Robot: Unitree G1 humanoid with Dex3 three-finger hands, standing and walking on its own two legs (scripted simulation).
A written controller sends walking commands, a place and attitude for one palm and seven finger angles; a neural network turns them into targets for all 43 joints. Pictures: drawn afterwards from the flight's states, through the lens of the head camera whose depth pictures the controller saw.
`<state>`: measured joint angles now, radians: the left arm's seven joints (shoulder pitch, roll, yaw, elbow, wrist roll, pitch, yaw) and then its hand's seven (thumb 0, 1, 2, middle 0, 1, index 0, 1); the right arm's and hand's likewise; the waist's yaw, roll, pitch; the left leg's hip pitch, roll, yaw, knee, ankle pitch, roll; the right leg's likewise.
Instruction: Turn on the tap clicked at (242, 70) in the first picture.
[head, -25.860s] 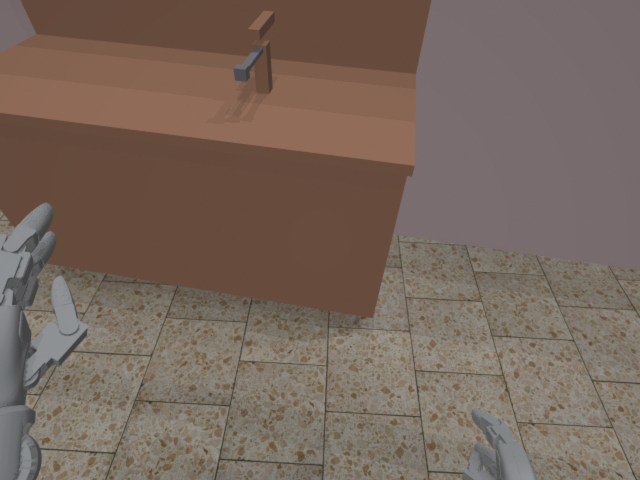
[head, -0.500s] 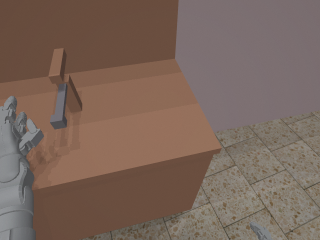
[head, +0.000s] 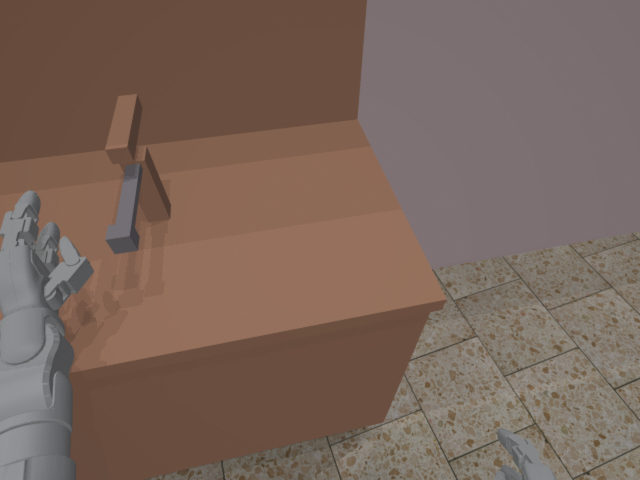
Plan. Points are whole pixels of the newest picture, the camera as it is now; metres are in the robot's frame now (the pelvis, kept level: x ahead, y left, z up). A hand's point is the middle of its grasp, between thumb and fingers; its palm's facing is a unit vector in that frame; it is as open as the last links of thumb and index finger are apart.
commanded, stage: push the lever round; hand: left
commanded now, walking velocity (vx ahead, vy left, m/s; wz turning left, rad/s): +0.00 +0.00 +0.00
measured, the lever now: (123, 238) +0.37 +0.28 +0.11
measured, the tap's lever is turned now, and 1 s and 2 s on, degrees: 0 5 40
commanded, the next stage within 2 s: none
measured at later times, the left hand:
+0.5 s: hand (105, 265) +0.32 +0.28 +0.11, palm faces +0.49 -0.87 -0.07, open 7.8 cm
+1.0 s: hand (136, 261) +0.33 +0.24 +0.11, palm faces +0.58 -0.82 -0.04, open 7.7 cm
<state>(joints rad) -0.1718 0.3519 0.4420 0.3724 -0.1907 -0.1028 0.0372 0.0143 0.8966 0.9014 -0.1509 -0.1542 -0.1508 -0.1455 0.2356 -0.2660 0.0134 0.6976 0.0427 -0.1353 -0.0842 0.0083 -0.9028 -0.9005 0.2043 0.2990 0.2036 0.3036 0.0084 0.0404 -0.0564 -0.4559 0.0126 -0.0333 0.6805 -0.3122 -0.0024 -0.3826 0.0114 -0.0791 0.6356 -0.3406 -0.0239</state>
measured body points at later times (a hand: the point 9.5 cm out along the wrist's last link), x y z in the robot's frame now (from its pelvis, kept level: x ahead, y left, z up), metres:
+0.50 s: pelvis -0.01 -0.01 +0.00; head +0.00 -0.02 +0.45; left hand +0.29 +0.32 +0.12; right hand +0.13 -0.26 -0.10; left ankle +0.02 +0.12 -0.72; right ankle -0.01 -0.10 -0.72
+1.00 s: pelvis -0.01 -0.01 +0.00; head +0.00 -0.02 +0.45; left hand +0.30 +0.29 +0.12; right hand +0.14 -0.25 -0.10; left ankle +0.02 +0.12 -0.72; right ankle -0.01 -0.10 -0.72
